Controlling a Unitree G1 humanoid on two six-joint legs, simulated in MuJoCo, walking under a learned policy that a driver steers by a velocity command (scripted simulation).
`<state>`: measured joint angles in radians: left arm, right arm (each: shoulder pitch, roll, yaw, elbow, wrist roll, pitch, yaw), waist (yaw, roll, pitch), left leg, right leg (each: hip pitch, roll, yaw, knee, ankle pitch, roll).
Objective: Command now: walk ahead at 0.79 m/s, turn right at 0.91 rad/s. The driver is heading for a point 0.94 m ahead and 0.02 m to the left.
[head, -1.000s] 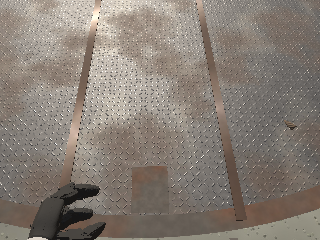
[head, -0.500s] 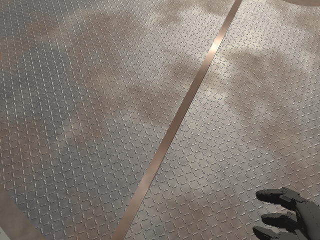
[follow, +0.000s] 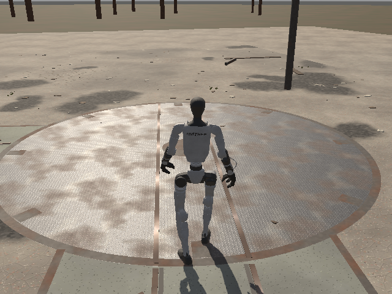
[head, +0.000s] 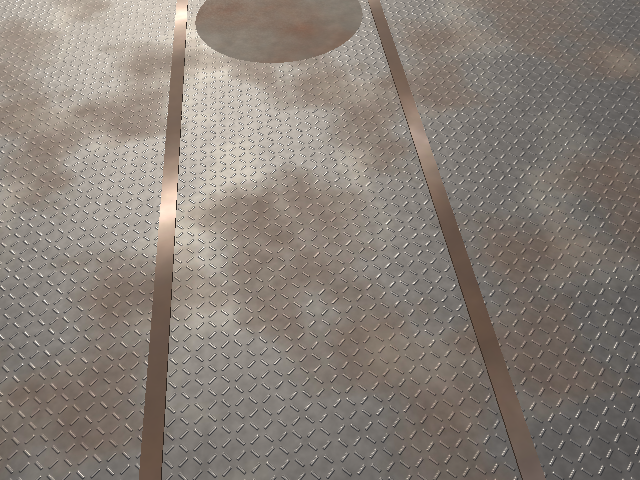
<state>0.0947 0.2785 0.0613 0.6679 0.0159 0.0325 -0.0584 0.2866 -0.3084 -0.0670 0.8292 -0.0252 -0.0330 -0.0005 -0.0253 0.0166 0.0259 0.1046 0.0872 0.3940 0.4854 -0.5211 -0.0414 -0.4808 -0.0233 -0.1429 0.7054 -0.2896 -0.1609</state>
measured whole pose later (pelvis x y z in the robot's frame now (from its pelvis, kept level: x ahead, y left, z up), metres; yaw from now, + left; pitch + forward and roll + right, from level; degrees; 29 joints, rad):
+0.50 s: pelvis +0.41 -0.01 +0.00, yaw -15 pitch +1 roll +0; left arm 0.32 0.33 0.05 0.83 0.03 -0.07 -0.02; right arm 0.21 -0.31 -0.04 0.73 -0.03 -0.06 0.02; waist -0.01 -0.03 0.04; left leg -0.46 -0.04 0.00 0.62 -0.21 0.06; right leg -0.17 0.07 0.10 1.15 -0.38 -0.10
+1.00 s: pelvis +0.83 -0.11 +0.03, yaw +6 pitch +2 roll -1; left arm 0.25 0.30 0.03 0.74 0.03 -0.09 0.01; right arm 0.23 -0.36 -0.09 0.77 -0.01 -0.03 0.02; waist 0.01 0.04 0.02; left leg -0.50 -0.04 -0.02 1.17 -0.39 0.05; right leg -0.24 -0.02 -0.02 0.46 -0.25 0.01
